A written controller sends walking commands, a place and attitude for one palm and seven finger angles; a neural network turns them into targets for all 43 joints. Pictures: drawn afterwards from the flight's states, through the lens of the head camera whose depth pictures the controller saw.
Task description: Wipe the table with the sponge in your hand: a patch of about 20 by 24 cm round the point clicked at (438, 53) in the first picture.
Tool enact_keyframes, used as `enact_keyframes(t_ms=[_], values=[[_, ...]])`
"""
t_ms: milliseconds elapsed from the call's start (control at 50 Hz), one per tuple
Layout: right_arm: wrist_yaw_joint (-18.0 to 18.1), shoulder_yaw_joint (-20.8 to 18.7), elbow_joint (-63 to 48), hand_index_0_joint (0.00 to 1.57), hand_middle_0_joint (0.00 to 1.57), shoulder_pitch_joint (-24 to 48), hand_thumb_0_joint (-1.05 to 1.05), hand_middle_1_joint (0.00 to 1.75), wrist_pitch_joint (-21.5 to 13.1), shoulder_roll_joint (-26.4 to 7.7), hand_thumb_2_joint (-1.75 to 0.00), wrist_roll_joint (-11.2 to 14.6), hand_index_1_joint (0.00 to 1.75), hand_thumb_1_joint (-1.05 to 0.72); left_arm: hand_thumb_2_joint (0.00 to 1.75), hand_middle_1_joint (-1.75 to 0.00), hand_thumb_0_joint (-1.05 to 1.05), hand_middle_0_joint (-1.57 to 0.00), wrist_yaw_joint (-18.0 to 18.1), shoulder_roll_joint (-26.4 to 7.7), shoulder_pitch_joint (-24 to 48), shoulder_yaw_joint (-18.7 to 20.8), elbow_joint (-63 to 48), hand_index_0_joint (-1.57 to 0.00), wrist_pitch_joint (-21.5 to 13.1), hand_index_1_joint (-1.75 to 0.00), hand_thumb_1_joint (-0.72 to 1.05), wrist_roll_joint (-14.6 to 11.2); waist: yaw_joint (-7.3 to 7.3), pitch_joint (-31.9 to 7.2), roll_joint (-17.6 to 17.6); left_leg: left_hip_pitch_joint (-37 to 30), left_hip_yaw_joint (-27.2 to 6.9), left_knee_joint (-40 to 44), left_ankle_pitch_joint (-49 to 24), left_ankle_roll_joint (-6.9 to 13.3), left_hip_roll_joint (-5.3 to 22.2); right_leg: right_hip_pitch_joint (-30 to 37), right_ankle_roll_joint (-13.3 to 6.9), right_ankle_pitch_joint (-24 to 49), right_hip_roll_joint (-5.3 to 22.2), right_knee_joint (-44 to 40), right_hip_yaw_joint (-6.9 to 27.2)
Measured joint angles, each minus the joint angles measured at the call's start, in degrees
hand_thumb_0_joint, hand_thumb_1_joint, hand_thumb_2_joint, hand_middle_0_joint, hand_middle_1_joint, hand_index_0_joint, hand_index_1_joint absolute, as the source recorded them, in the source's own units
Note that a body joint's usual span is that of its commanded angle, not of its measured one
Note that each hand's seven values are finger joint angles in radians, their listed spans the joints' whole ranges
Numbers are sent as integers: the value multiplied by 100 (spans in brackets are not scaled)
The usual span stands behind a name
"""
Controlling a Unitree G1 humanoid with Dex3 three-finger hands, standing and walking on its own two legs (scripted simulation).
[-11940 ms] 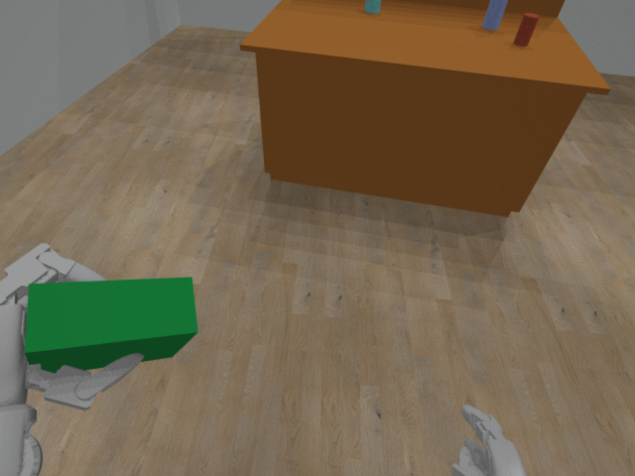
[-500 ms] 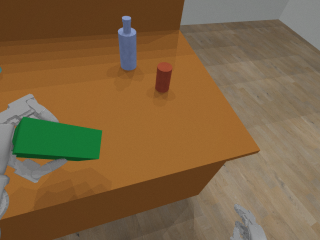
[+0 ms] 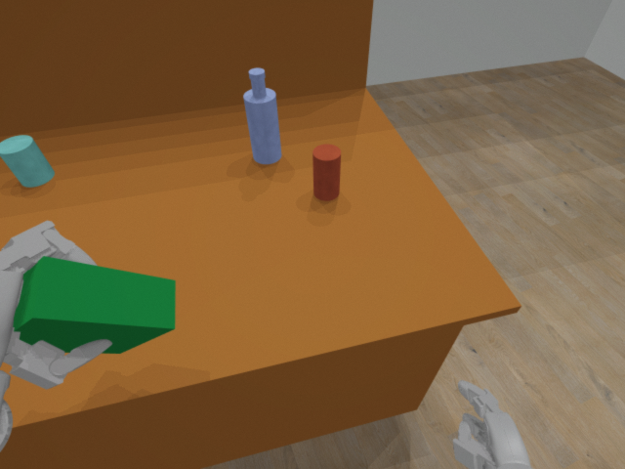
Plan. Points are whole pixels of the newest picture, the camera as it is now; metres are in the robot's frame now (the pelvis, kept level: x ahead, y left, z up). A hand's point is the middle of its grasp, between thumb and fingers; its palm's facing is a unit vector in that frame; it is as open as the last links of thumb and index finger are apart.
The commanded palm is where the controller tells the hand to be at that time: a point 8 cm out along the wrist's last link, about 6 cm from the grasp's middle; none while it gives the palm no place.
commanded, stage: turn the palm down, sponge in hand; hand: left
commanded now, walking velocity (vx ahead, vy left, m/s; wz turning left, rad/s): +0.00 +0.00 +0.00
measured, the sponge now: (109, 314) +0.22 +0.25 +0.13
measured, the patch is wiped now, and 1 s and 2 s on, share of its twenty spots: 0.00 0.00 0.00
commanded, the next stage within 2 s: move the sponge above the wiping area in 1.66 s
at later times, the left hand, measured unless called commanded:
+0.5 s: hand (88, 315) +0.21 +0.28 +0.13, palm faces +0.18 -0.36 -0.91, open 9.8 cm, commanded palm +0.19 +0.27 +0.19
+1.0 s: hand (90, 312) +0.23 +0.29 +0.12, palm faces +0.03 -0.21 -0.98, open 9.8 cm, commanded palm +0.20 +0.29 +0.19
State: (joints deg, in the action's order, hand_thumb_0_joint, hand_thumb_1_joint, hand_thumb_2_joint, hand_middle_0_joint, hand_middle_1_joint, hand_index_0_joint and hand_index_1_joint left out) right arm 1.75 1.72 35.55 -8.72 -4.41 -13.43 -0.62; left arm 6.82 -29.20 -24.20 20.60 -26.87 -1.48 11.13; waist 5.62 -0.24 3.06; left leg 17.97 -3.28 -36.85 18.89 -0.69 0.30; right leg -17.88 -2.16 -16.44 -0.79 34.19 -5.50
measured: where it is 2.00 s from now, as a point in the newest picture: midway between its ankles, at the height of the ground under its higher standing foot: outside the picture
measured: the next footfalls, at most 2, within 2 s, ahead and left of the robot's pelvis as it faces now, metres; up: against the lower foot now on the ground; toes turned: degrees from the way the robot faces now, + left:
none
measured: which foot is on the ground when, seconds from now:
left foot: down 0.00-1.00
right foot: down 0.00-1.00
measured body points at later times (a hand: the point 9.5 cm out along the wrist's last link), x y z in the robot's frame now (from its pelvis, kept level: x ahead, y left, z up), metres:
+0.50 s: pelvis +0.00 -0.02 +0.00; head +0.00 -0.07 +0.44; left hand +0.20 +0.29 +0.18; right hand +0.17 -0.29 -0.10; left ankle +0.01 +0.13 -0.73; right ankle +0.02 -0.09 -0.73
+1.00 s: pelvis +0.00 +0.01 +0.01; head +0.00 -0.03 +0.46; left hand +0.22 +0.30 +0.17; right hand +0.25 -0.19 -0.06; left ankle +0.01 +0.13 -0.73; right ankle +0.02 -0.09 -0.73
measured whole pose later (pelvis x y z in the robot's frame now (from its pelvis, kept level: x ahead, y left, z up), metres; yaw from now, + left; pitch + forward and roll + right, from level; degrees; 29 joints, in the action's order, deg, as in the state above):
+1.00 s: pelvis +0.00 +0.01 +0.01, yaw -2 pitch -3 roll +0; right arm 5.2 3.3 34.1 -3.4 -0.2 -15.7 2.3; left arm -2.5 -31.4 -13.1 1.6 -17.3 19.6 40.9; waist 6.9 1.1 6.2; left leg 10.4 -1.0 -28.0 15.0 0.6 -0.9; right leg -12.1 -1.3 -13.3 0.3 27.9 -3.1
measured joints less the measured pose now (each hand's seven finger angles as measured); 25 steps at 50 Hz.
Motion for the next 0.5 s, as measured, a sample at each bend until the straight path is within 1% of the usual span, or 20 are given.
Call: enact_keyframes(t_ms=[60, 100, 140, 180, 220, 260, 280, 320, 360, 400, 460, 500], values=[[228, 54, 81, 21, 20, -59, 1, 30, 119, -72, -90, 110, 30, -90, 101, -135, 0, -77, -463, -93, 501, -133, 672, -77, 482, -135, -47, -39, -47, 12, 121, -127, 8, 156, -100, -9, -17, 60, -31, 29, 20, -19, 7], [333, 85, 64, 21, 20, -78, 2, 30, 143, -102, -90, 162, 30, -90, 101, -135, 0, -77, -761, -221, 661, -304, 970, -77, 714, -135, -47, 67, -112, 53, 156, -209, 52, 255, -156, -9, -2, 84, -58, 57, 5, -32, 48], [385, 79, 6, 21, 20, -102, 2, 30, 124, -112, -90, 154, 30, -90, 101, -135, 0, -77, -949, -344, 680, -468, 1094, -77, 716, -134, -47, 216, -193, 85, 149, -243, 102, 307, -186, -22, 28, 66, -92, 74, -26, -21, 95], [394, 43, -50, 21, 20, -125, 2, 30, 84, -108, -90, 129, 30, -90, 101, -135, 0, -77, -1004, -438, 526, -527, 992, -77, 529, -134, -47, 311, -267, 104, 111, -243, 157, 308, -182, -50, 79, 25, -133, 78, -77, 6, 146], [382, -25, -103, 21, 20, -174, 2, 30, 39, -105, -90, 105, 30, -90, 101, -135, 0, -77, -928, -506, 282, -495, 727, -77, 262, -134, -47, 340, -311, 98, 65, -217, 202, 263, -145, -79, 139, -21, -171, 68, -138, 45, 188], [360, -110, -137, 21, 20, -249, 2, 30, 18, -125, -90, 101, 30, -90, 101, -135, 0, -77, -760, -551, 56, -411, 453, -77, 1, -134, -47, 333, -324, 66, 39, -168, 214, 183, -90, -101, 189, -66, -200, 42, -188, 91, 199], [343, -155, -141, 21, 20, -285, 2, 30, 24, -149, -90, 111, 30, -90, 101, -135, 0, -77, -656, -572, -28, -363, 351, -77, -83, -134, -47, 345, -315, 50, 40, -146, 214, 142, -62, -114, 210, -82, -211, 27, -209, 112, 198], [320, -237, -146, 21, 20, -358, 2, 30, 73, -222, -90, 138, 30, -90, 101, -135, 0, -77, -430, -601, -100, -299, 254, -77, -96, -134, -47, 395, -277, 9, 70, -102, 203, 77, -18, -132, 228, -115, -220, -5, -225, 156, 187], [325, -295, -139, 20, 20, -405, 2, 30, 154, -311, -90, 163, 30, -90, 101, -135, 0, -77, -245, -609, -76, -269, 315, -77, 62, -134, -47, 465, -225, -22, 118, -70, 195, 37, 5, -133, 217, -149, -214, -38, -214, 206, 181], [349, -326, -116, 20, 20, -398, 2, 30, 243, -396, -90, 202, 30, -90, 101, -135, 0, -77, -145, -608, -4, -273, 503, -77, 339, -134, -47, 576, -184, -26, 176, -57, 197, 23, 11, -112, 194, -170, -203, -62, -191, 246, 182], [429, -314, -105, 20, 20, -355, 2, 30, 332, -475, -90, 256, 30, -90, 101, -135, 0, -77, -197, -617, 147, -376, 874, -77, 792, -134, -47, 817, -156, -30, 230, -42, 190, 38, -1, -54, 136, -199, -176, -88, -133, 288, 176], [487, -279, -107, 20, 20, -287, 2, 30, 323, -486, -90, 288, 30, -90, 101, -135, 0, -77, -295, -595, 238, -494, 1043, -77, 974, -134, -47, 1001, -149, -3, 252, -49, 182, 47, -9, -25, 110, -190, -163, -93, -108, 289, 170]])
